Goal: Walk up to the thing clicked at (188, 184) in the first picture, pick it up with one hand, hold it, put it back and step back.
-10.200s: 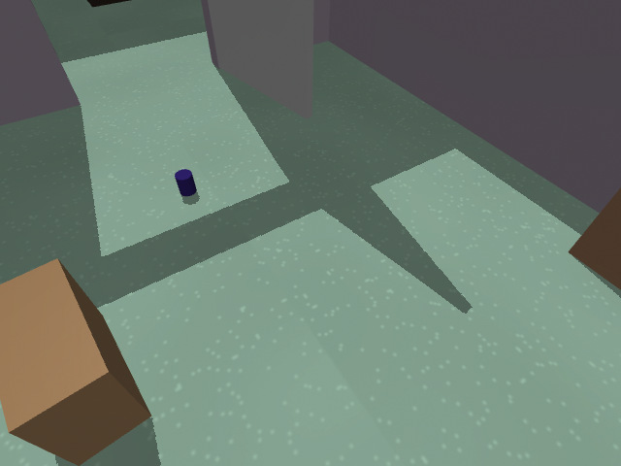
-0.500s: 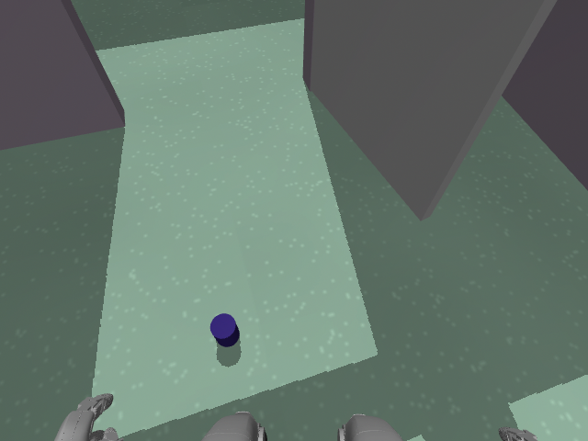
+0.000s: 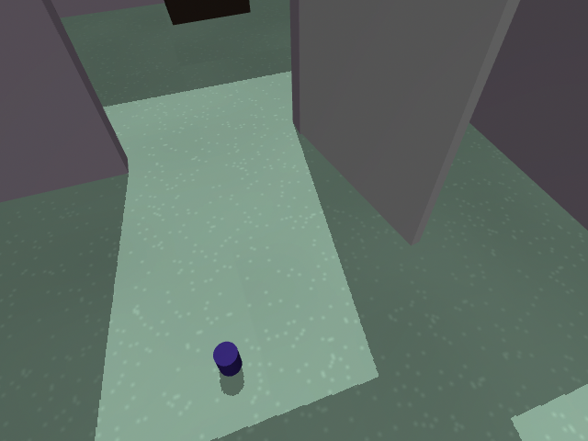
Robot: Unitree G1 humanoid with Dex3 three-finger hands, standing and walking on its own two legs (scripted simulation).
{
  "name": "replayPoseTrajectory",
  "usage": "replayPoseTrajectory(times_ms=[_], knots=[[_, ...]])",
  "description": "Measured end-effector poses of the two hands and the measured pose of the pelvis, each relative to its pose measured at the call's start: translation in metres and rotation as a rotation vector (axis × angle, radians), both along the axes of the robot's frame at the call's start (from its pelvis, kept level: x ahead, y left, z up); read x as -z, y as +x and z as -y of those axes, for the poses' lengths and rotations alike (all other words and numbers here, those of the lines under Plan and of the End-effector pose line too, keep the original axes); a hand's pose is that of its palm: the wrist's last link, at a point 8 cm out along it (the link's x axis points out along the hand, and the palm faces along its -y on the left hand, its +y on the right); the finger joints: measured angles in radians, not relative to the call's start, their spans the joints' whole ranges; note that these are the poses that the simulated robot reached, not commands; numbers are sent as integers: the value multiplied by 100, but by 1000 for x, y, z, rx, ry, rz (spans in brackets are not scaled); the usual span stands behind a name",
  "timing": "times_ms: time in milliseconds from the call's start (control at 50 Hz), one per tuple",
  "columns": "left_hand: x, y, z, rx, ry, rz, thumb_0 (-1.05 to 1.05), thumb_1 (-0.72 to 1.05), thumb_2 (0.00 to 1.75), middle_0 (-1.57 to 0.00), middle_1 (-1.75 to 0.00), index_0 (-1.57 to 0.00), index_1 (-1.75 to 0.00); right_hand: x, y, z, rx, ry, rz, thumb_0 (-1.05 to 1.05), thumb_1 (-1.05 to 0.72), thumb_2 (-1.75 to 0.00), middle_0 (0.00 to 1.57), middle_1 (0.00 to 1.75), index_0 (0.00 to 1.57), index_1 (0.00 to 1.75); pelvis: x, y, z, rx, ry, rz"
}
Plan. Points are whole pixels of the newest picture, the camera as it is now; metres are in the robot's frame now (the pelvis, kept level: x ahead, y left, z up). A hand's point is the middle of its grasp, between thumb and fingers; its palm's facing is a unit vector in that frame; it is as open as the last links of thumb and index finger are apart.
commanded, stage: walk up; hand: left
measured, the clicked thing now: (228, 359) +0.47 +0.24 -0.72
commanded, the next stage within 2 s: stand in 0.34 s
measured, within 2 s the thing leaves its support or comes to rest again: neither
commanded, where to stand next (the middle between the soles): +0.07 +0.00 m, yaw +0 degrees
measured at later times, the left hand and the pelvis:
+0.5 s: hand out of the picture +0.10 +0.27 -0.15, palm faces -0.04 -0.94 -0.33, open 7.4 cm; pelvis +0.01 +0.02 +0.01, yaw -1 degrees
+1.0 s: hand out of the picture +0.08 +0.27 -0.15, palm faces -0.05 -0.94 -0.33, open 7.4 cm; pelvis +0.01 +0.02 +0.01, yaw -1 degrees
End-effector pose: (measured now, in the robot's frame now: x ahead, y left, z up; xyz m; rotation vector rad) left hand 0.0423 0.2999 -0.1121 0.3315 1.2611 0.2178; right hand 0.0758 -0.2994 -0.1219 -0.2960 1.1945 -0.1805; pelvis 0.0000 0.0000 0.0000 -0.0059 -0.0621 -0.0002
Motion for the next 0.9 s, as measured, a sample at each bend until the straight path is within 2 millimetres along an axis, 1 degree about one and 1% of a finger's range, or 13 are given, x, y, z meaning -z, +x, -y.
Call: replayPoseTrajectory(times_ms=[60,140,260,360,460,700,900], knots=[[0,8,0,4,-14,18,1,90,90,-21,-30,-21,-30,-4,-5,-4,8,-1,-10,1,-91,-90,20,30,20,30,-3,2,-2,1,0,1],[0,27,-1,14,-30,53,1,90,90,-21,-30,-21,-30,-10,-5,-8,13,-9,-7,1,-91,-90,20,30,20,30,-6,4,-5,2,-6,-3],[-3,52,-6,30,-39,94,1,90,90,-21,-30,-21,-30,-19,3,-13,23,-24,14,1,-90,-90,20,30,20,30,-10,7,-10,7,-8,-13],[-5,61,-10,39,-37,98,1,90,90,-21,-30,-21,-30,-24,11,-14,32,-29,37,1,-90,-90,20,30,20,30,-11,9,-13,13,-5,-18],[-4,58,-12,44,-36,83,1,90,90,-20,-30,-20,-30,-24,14,-15,37,-31,43,0,-90,-90,20,30,20,30,-12,10,-15,18,-2,-18],[2,36,-13,30,-38,4,1,90,90,-20,-30,-20,-30,-20,8,-18,52,-25,-5,0,-91,-90,20,30,20,30,-12,14,-18,22,-1,-21],[2,35,-14,33,-38,9,1,90,90,-20,-30,-21,-30,-20,9,-21,53,-24,-3,0,-91,-90,20,30,20,30,-12,14,-20,23,-1,-15]])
